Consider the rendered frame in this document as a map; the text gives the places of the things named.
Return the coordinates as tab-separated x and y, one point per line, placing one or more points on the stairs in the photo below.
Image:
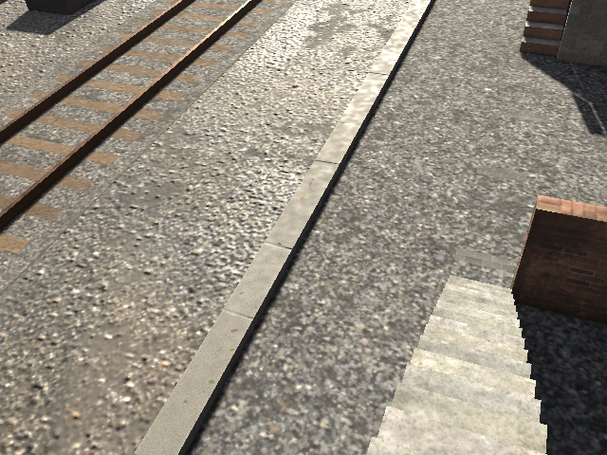
467	390
543	27

